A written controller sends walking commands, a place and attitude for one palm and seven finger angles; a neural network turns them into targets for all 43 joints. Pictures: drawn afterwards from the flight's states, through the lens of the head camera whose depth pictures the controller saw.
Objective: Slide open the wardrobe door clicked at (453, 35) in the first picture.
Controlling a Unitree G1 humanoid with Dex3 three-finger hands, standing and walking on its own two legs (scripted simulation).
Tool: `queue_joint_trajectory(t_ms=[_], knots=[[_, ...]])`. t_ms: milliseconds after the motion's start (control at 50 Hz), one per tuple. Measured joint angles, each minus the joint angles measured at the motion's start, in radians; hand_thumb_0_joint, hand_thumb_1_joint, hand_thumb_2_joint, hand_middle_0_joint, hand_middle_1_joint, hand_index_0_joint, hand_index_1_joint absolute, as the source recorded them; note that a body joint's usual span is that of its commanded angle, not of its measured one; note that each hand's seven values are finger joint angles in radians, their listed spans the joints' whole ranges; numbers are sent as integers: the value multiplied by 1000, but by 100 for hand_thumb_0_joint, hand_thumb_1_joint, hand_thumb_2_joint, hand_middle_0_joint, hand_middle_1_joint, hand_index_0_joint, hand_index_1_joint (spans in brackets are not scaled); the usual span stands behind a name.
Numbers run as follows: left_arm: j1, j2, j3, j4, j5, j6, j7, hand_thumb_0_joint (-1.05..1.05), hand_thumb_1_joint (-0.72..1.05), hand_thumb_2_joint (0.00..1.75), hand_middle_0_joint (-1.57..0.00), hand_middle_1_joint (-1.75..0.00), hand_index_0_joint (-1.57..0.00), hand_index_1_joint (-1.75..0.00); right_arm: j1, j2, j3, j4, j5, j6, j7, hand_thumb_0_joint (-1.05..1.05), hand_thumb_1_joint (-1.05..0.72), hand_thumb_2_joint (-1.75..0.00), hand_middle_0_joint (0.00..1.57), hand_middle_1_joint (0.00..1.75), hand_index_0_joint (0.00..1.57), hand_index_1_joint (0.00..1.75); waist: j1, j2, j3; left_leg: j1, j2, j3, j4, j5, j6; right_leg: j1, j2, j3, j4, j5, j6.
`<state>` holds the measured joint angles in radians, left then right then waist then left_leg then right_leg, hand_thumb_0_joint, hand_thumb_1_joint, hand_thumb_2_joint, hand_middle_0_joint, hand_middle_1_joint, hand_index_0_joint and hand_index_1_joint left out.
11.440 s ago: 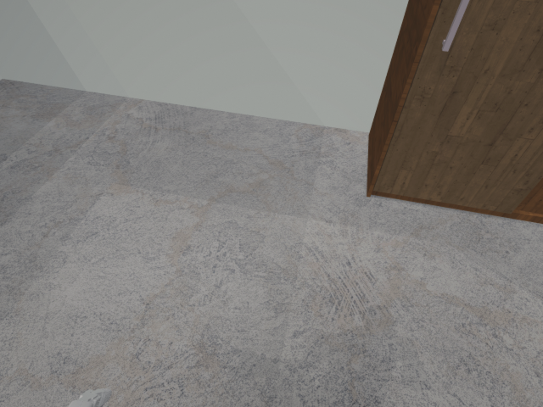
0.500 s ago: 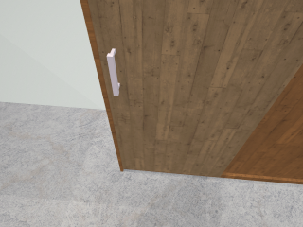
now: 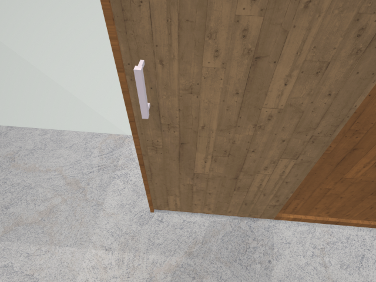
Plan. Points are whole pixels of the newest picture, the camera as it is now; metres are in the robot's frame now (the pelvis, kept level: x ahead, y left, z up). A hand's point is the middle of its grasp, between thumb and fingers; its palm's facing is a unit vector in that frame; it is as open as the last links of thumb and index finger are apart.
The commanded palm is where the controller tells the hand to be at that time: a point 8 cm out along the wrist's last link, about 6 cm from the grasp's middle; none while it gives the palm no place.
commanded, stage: shuffle to correct the standing spot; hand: left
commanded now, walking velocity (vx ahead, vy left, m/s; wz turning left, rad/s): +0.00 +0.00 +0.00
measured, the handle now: (143, 90) +0.57 +0.17 +0.09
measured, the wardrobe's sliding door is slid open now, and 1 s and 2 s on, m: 0.00 0.00 0.00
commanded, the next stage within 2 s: come to a stop and stand still in 0.48 s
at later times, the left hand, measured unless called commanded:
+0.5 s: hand out of the picture +0.03 +0.18 -0.18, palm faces +0.04 -0.99 -0.14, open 7.4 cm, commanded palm none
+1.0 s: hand out of the picture +0.12 +0.19 -0.19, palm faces +0.09 -0.98 -0.18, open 7.3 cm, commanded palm none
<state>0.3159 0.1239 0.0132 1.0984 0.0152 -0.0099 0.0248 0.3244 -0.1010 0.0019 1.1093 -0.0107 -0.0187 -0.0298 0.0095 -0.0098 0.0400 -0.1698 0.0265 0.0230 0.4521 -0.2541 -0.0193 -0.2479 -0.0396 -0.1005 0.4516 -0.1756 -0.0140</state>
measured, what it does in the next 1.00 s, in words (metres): walks ahead: left foot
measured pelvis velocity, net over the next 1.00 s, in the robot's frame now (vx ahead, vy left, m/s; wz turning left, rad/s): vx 0.11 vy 0.02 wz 0.01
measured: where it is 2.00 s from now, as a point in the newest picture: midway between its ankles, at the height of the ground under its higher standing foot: outside the picture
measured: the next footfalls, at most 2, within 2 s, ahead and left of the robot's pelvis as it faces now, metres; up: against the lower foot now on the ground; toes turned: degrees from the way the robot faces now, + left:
left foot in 0.84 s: +0.16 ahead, +0.14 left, +0.00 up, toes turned +3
left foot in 1.94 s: +0.05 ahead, +0.17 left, +0.00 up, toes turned +2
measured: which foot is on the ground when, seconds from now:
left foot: down 0.00-0.62, up 0.64-0.82, down 0.84-1.00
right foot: down 0.00-1.00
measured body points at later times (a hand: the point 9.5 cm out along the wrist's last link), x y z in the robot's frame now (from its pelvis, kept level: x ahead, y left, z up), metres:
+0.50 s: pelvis +0.05 +0.02 +0.00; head +0.06 +0.03 +0.45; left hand +0.03 +0.23 -0.17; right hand -0.02 -0.18 -0.16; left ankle -0.01 +0.13 -0.74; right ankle +0.04 -0.09 -0.71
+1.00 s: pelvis +0.11 +0.02 -0.01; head +0.15 +0.03 +0.44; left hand +0.11 +0.24 -0.18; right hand +0.18 -0.21 -0.16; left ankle +0.14 +0.14 -0.74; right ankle +0.09 -0.08 -0.73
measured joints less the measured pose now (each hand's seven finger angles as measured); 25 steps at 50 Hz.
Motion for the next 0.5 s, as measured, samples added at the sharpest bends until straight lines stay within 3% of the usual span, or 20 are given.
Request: queue_joint_trajectory(t_ms=[360, 500], knots=[[51, 2, 32, -13, 9, 13, -7, 0, 91, 89, -20, -30, -20, -30, 62, -7, -11, -4, -14, 15, 9, 0, -91, -90, 20, 30, 20, 30, 9, -17, -40, -23, 1, 6, 103, -92, 19, -19, -5, 5, 90, -91, 2], [38, 7, 36, -20, 17, 17, -23, 0, 91, 89, -20, -30, -20, -30, 122, 6, -10, -11, -17, -25, -4, 0, -91, -90, 20, 30, 20, 30, -26, -14, -25, 34, -14, 23, 30, -98, 37, -108, 1, 8, 329, -285, -33]])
